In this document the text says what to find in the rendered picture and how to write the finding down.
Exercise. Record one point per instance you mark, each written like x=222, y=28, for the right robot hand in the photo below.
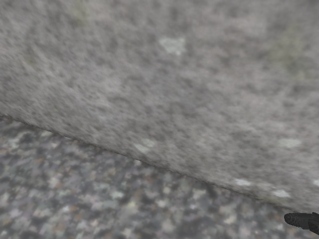
x=304, y=220

